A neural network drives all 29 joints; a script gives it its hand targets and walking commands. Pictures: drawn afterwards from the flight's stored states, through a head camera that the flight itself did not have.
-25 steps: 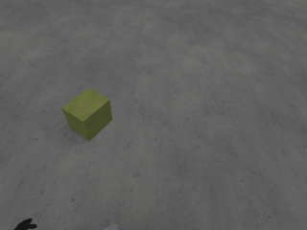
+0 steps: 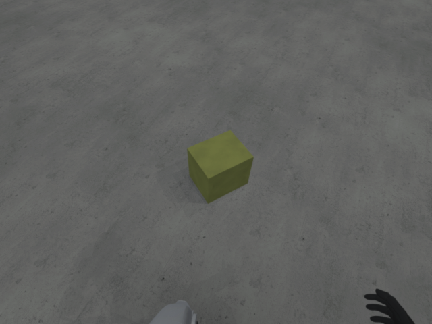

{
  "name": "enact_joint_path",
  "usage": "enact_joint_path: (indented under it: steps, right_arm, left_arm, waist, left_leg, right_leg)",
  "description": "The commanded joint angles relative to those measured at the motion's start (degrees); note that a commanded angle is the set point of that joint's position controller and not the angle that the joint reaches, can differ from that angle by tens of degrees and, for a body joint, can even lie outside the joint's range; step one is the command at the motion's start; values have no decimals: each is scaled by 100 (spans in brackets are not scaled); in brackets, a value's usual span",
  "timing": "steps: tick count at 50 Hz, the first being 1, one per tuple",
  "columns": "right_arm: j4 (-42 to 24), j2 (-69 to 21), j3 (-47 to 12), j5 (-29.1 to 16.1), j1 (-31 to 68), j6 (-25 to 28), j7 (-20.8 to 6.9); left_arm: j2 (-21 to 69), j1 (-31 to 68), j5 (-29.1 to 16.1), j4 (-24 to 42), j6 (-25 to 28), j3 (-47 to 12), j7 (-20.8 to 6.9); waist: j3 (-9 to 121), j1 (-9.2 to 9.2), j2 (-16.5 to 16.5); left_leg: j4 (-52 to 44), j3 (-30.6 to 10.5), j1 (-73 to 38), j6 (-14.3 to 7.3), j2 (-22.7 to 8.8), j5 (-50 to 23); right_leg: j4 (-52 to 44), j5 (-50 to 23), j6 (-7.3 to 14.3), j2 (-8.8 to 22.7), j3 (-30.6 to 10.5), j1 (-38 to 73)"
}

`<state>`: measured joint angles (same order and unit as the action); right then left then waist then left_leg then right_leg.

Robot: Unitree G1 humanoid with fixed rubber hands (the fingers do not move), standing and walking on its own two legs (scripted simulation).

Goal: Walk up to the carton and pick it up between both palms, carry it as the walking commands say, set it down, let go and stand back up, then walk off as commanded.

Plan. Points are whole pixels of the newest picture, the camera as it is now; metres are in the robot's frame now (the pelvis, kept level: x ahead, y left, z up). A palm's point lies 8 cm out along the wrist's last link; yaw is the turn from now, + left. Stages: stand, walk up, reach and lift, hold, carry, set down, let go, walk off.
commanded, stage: walk up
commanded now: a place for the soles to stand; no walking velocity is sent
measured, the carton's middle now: (219, 166) +0.90 +0.04 -0.62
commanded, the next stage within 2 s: none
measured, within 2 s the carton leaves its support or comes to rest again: neither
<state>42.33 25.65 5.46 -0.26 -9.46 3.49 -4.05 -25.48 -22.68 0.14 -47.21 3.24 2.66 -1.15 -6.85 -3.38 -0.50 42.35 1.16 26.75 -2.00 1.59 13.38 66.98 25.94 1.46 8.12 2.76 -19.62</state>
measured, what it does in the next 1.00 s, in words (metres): walks ahead: right foot, then left foot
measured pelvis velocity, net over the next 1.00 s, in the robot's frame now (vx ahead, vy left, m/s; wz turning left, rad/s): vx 0.29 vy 0.00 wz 0.12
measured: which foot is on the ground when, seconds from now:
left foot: down 0.00-0.22, up 0.24-0.44, down 0.46-0.78, up 0.80-0.96, down 0.98-1.00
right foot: up 0.00-0.20, down 0.22-0.48, up 0.50-0.76, down 0.78-1.00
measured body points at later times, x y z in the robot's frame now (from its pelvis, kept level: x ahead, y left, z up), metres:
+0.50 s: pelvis +0.17 +0.00 -0.01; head +0.19 +0.02 +0.44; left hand +0.13 +0.32 -0.12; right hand +0.32 -0.31 -0.09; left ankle +0.25 +0.12 -0.71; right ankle +0.18 -0.15 -0.70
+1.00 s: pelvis +0.29 +0.00 -0.02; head +0.31 +0.01 +0.43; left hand +0.36 +0.32 -0.13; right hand +0.40 -0.32 -0.12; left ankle +0.34 +0.12 -0.71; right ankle +0.37 -0.13 -0.71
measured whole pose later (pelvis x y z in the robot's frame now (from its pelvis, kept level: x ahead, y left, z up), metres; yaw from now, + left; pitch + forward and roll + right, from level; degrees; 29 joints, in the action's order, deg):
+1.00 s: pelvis +0.29 +0.00 -0.02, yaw +7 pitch -2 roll +0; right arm 51.1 23.4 2.8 1.4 -15.2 3.8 0.1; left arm -23.3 -12.3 0.4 -47.4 2.3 2.1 -0.8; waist -5.2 0.0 -0.8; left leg 52.1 2.8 27.2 -1.6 -2.0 22.9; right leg 53.0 22.3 -0.5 3.7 1.9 -28.1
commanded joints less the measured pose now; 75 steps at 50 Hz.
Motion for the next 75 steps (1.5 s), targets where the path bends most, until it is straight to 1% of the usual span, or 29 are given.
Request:
enact_joint_path:
  steps: [1, 3, 8, 11, 12, 13, 15, 20, 23, 24, 25, 26, 27, 28, 31, 34, 38, 39, 40, 41, 42, 46, 49, 50, 51, 54, 57, 62, 75]
  right_arm:
    - [-324, 1400, 410, -63, -911, 75, 233]
    - [-351, 1378, 355, 43, -739, 101, 220]
    - [-522, 1492, 374, 134, -528, 129, 145]
    - [-667, 1178, 233, 170, -24, 58, 143]
    - [-834, 681, 78, 167, 282, 75, 188]
    - [-880, 652, 7, 126, 302, 117, 273]
    - [-352, 1297, 138, 118, -159, 201, 288]
    - [-15, 1085, 194, 124, -402, 207, 75]
    - [301, 948, 263, 140, -1058, 265, 104]
    - [436, 1143, 353, 167, -1580, 307, 173]
    - [370, 1748, 523, 248, -1993, 343, 264]
    - [162, 2008, 568, 189, -2010, 366, 299]
    - [41, 1797, 490, 67, -1583, 354, 333]
    - [-19, 1652, 424, 58, -1352, 336, 369]
    - [-52, 1499, 347, 116, -1115, 353, 381]
    - [-89, 1554, 367, 167, -1162, 384, 362]
    - [-135, 1304, 212, 120, -698, 223, 373]
    - [-146, 1010, 97, 132, -810, 186, 397]
    - [-260, 599, -39, 119, -800, 207, 420]
    - [-286, 772, -39, 89, -567, 163, 485]
    - [-133, 1149, 40, 73, -432, 113, 543]
    - [561, 1047, 90, 67, -1248, 117, 495]
    - [848, 1008, 145, 183, -1443, 114, 506]
    - [696, 1432, 199, 263, -1062, 148, 520]
    - [558, 1667, 183, 198, -640, 158, 512]
    - [597, 1309, -10, 129, 116, 111, 521]
    - [929, 979, -105, 37, -19, 63, 531]
    - [1273, 971, -153, 24, 311, 52, 511]
    - [1964, 771, -287, 31, 1066, -77, 437]
  left_arm:
    - [-1323, 98, -34, 600, 253, 268, 94]
    - [-1166, -279, 50, 387, 234, 271, 26]
    - [-1131, -221, 153, 416, 258, 423, -108]
    - [-1272, -1096, 236, 200, 362, 629, -68]
    - [-1658, -1611, 288, 217, 424, 741, 0]
    - [-2059, -1226, 223, 459, 465, 760, 15]
    - [-1887, -323, 113, 639, 405, 715, 66]
    - [-1687, 59, 180, 646, 345, 611, -54]
    - [-1318, 377, 114, 715, 251, 452, -104]
    - [-1030, 306, 97, 738, 225, 351, -103]
    - [-717, 445, 6, 901, 217, 249, -90]
    - [-909, 502, 1, 943, 197, 280, 1]
    - [-1153, 512, -3, 786, 157, 307, 52]
    - [-1203, 351, -42, 579, 150, 341, 48]
    - [-1089, -40, 62, 318, 156, 378, -52]
    - [-950, 268, 81, 409, 134, 443, -193]
    - [-820, -114, 142, 130, 180, 511, -89]
    - [-989, -363, 171, 82, 200, 586, -23]
    - [-1410, -648, 225, 139, 232, 672, 50]
    - [-1721, -442, 85, 343, 226, 675, 57]
    - [-1718, -78, 15, 373, 182, 640, 61]
    - [-1422, 836, 75, 445, 60, 438, 133]
    - [-1053, 1191, -19, 331, -17, 232, 101]
    - [-703, 1168, -58, 336, -50, 142, 108]
    - [-833, 1179, -69, 242, -75, 177, 162]
    - [-882, 857, -53, -300, -22, 238, 178]
    - [-1157, 1346, -18, -436, 43, 224, 158]
    - [-935, 1454, -72, -863, 15, 79, 210]
    - [-777, 2106, -31, -1540, -49, -81, 155]
  waist:
    - [925, 532, 164]
    - [739, 432, 634]
    - [558, 356, 1014]
    - [582, -331, 168]
    - [396, -741, -1341]
    - [245, -522, -1696]
    - [-37, -61, -472]
    - [179, 169, -1039]
    - [535, 580, -576]
    - [824, 821, 51]
    - [867, 1077, 1666]
    - [1079, 1045, 1450]
    - [741, 809, 486]
    - [538, 646, 320]
    - [518, 501, 815]
    - [450, 546, 934]
    - [718, 81, 654]
    - [914, -90, 28]
    - [947, -227, -1374]
    - [1072, -236, -1661]
    - [816, -150, -863]
    - [790, 352, -1023]
    - [836, 676, -512]
    - [561, 531, 836]
    - [558, 407, 1185]
    - [664, 48, 591]
    - [816, 382, -44]
    - [1178, 263, 210]
    - [956, 325, -56]
  left_leg:
    - [-1952, -2707, -1956, -1422, -1804, 936]
    - [-1842, -1888, -1041, -1335, -1439, 333]
    - [-2038, -2130, 49, -1337, -1450, 2227]
    - [-549, -1409, 1821, -757, -774, 3036]
    - [1494, -647, 2830, -330, 106, 2649]
    - [2714, -601, 3377, -89, 408, 2155]
    - [2709, -999, 2813, 3, -326, 1233]
    - [905, -112, 726, 101, -549, 1162]
    - [-364, 404, -1398, 19, -54, 364]
    - [-706, 190, -2291, -47, 39, 778]
    - [-1801, -2808, -2925, -626, -1518, 2160]
    - [-2497, -4556, -2871, -1331, -2521, 2463]
    - [-2362, -4091, -2409, -1533, -2611, 2322]
    - [-2192, -3477, -2124, -1535, -2445, 2004]
    - [-1950, -1946, -1263, -1409, -2002, 413]
    - [-1858, -1460, -760, -1392, -1951, 172]
    - [-674, -580, 502, -852, -1424, -81]
    - [252, -340, 906, -593, -1154, 15]
    - [2096, 245, 1588, -195, -562, 207]
    - [2734, 169, 2180, -37, -143, 2029]
    - [3027, -320, 1942, 4, -407, 2106]
    - [1497, 8, 226, 29, -554, 1799]
    - [-217, 47, -1412, -116, -281, 691]
    - [-1283, -1869, -848, -431, -1293, 1231]
    - [-1831, -2969, -343, -1039, -2089, 1537]
    - [-935, -1669, 198, -790, -1524, 396]
    - [-292, -515, -331, -99, -706, 266]
    - [-689, -736, -967, -303, -1061, -700]
    - [-1815, -407, -1639, -52, -944, 36]
  right_leg:
    - [197, -30, 107, 228, -562, -2062]
    - [-742, 92, 60, 100, -227, -1272]
    - [-1682, -455, 43, -208, 73, -610]
    - [-2544, -317, 272, -581, 50, 1496]
    - [-4227, 1842, 708, 559, -2185, 1748]
    - [-5695, 3136, 1395, 1882, -4851, 1535]
    - [-5293, 2772, 1576, 1728, -3923, 913]
    - [-4700, 644, 1327, 1133, -1511, -229]
    - [-3552, 51, 954, 480, -551, -1094]
    - [-2475, -198, 775, 171, -235, -1481]
    - [-353, -302, 321, -609, 271, -2864]
    - [480, 606, 189, -757, -596, -3213]
    - [623, 334, 96, -455, -1064, -3116]
    - [500, 121, 63, -275, -1014, -3007]
    - [-286, -231, -23, -35, -465, -2087]
    - [-1104, -336, 15, -114, -236, -1445]
    - [-2465, -996, 153, -789, 354, 706]
    - [-2810, -647, 269, -801, 47, 1377]
    - [-3769, -477, 717, 512, -2034, 1666]
    - [-4689, -583, 1592, 1651, -3986, 1501]
    - [-4562, -738, 1840, 1638, -3810, 1079]
    - [-3647, -1766, 1337, 781, -1774, -378]
    - [-2665, -940, 751, 334, -1088, -1627]
    - [-1791, -407, 288, -284, -620, -1856]
    - [-1337, 323, 115, -633, -297, -1449]
    - [-2188, -486, 184, -545, -410, -77]
    - [-3095, -1301, 572, 24, -1510, -279]
    - [-2834, -2282, 279, -272, -838, 93]
    - [-4303, -1716, 146, -94, -1046, 287]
